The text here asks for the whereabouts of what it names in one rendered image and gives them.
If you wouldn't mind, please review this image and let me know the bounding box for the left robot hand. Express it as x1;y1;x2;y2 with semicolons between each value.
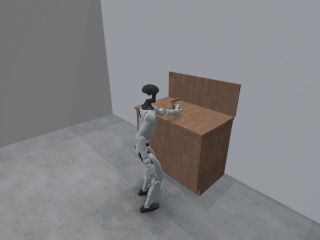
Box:
175;104;183;112

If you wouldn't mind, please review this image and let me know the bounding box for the counter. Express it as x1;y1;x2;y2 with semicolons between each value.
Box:
134;71;241;196

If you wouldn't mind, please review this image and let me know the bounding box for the right robot hand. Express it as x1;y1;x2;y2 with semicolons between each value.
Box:
145;165;158;184

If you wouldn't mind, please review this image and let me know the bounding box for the robot left forearm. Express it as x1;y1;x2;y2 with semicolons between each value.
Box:
165;108;180;116

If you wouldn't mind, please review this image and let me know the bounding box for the robot left shin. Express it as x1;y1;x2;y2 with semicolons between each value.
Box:
142;174;154;192

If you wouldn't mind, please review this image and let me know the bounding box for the robot left thigh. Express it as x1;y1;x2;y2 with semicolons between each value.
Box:
134;146;156;157

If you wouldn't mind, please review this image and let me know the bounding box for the right robot upper arm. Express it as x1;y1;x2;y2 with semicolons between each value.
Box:
135;111;156;142

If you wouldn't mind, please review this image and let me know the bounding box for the left robot upper arm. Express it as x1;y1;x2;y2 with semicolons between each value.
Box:
151;104;167;116

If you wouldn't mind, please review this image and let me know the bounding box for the robot right forearm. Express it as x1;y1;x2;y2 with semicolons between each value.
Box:
137;136;152;167

